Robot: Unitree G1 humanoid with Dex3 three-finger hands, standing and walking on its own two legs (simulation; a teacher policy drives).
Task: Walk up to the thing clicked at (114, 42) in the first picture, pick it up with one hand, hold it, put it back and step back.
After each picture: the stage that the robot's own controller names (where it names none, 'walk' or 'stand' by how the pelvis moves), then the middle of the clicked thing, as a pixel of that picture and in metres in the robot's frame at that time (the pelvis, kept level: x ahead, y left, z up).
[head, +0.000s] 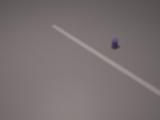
stand; (114, 44) +1.38 -0.35 -0.72
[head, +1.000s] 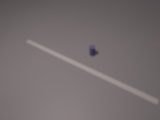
walk; (92, 50) +1.29 +0.03 -0.69
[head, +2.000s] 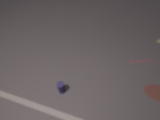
walk; (61, 87) +0.76 +0.29 -0.72
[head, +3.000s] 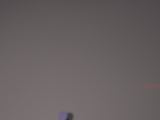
stand; (64, 118) +0.45 +0.22 -0.70
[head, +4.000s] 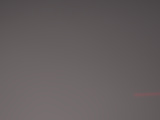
walk; out of the picture +0.44 +0.21 -0.72
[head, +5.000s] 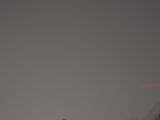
walk; out of the picture +0.31 +0.22 -0.69
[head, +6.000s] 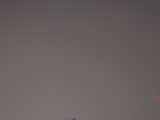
stand; out of the picture +0.40 +0.17 -0.70
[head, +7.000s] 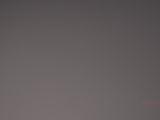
stand; out of the picture +0.40 +0.20 -0.72
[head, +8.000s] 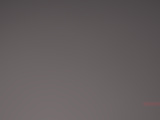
stand; out of the picture +0.39 +0.20 -0.72
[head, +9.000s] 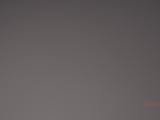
stand; out of the picture +0.38 +0.20 -0.72
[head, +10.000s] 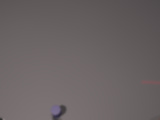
go down; (56, 111) +0.42 +0.19 -0.65
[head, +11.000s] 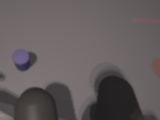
go down; (22, 61) +0.48 +0.20 -0.29
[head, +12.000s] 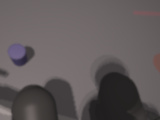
close in; (18, 55) +0.48 +0.20 -0.28
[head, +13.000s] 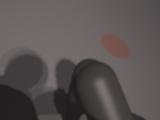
close; out of the picture +0.47 +0.24 -0.23
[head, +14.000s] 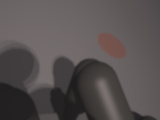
close; out of the picture +0.46 +0.25 -0.24
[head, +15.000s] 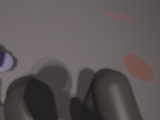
lift; (0, 63) +0.41 +0.21 -0.26
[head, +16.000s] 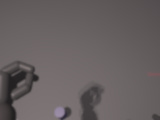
lift; (61, 113) +0.39 +0.16 -0.57
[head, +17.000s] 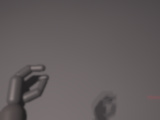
hold; out of the picture +0.37 +0.15 -0.67
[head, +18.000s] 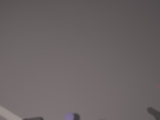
stand; (69, 119) +0.39 +0.14 -0.62
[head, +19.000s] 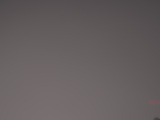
stand; out of the picture +0.36 +0.14 -0.65
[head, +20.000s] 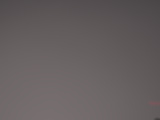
stand; out of the picture +0.35 +0.14 -0.65
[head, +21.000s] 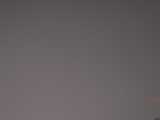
hold; out of the picture +0.37 +0.14 -0.65
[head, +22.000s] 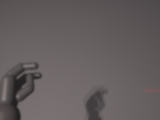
stand; out of the picture +0.36 +0.15 -0.65
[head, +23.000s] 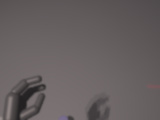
hold; out of the picture +0.38 +0.15 -0.64
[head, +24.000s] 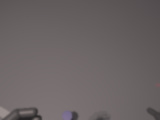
hold; (67, 117) +0.38 +0.14 -0.59
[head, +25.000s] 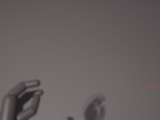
close; out of the picture +0.37 +0.15 -0.63
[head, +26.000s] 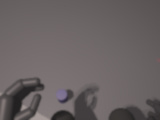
close; (62, 96) +0.40 +0.15 -0.50
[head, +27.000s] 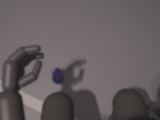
close; (57, 76) +0.44 +0.16 -0.38
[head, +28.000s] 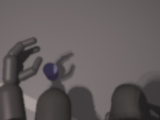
hold; (51, 72) +0.44 +0.15 -0.33
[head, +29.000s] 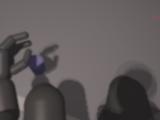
hold; (37, 65) +0.44 +0.17 -0.28
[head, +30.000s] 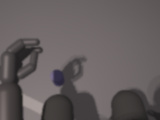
close; (57, 78) +0.44 +0.15 -0.39
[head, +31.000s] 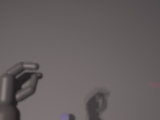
close; out of the picture +0.39 +0.15 -0.62
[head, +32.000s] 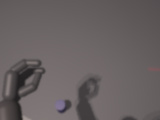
close; (60, 106) +0.39 +0.15 -0.58
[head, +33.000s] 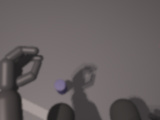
close; (61, 87) +0.43 +0.15 -0.45
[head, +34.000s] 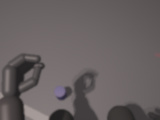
close; (60, 93) +0.42 +0.15 -0.50
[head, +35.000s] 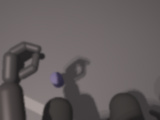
hold; (57, 80) +0.44 +0.15 -0.42
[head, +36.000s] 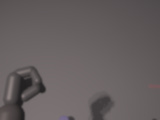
hold; out of the picture +0.39 +0.15 -0.61
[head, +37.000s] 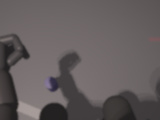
crouch; (51, 84) +0.43 +0.16 -0.45
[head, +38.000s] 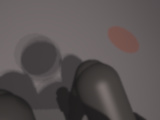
lower; out of the picture +0.44 +0.21 -0.24
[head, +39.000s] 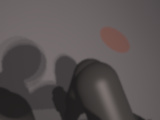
lower; out of the picture +0.43 +0.22 -0.24
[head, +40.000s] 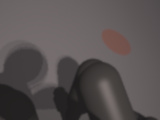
lower; out of the picture +0.43 +0.22 -0.24
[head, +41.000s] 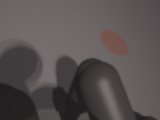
lower; out of the picture +0.43 +0.22 -0.24
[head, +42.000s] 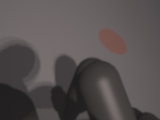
loosen; out of the picture +0.43 +0.21 -0.24
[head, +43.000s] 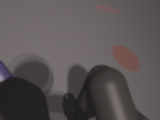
stand; (2, 78) +0.36 +0.15 -0.28
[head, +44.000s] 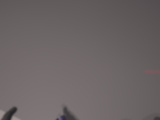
stand; out of the picture +0.30 +0.13 -0.61
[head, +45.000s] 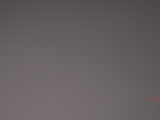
stand; out of the picture +0.28 +0.14 -0.69
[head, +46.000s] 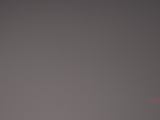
stand; out of the picture +0.27 +0.16 -0.69
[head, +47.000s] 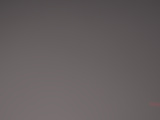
stand; out of the picture +0.27 +0.16 -0.73
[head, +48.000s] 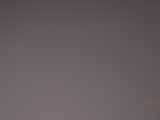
stand; out of the picture +0.25 +0.20 -0.75
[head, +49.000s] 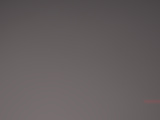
stand; out of the picture +0.23 +0.23 -0.75
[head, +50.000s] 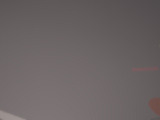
walk; out of the picture +0.29 +0.22 -0.73
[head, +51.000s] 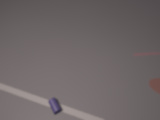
walk; (54, 105) +0.52 +0.31 -0.72
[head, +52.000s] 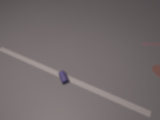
stand; (63, 77) +0.83 +0.27 -0.72
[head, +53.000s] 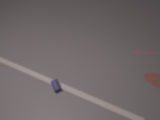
stand; (56, 86) +0.80 +0.29 -0.74
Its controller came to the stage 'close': yes
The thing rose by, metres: 0.01
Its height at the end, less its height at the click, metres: -0.02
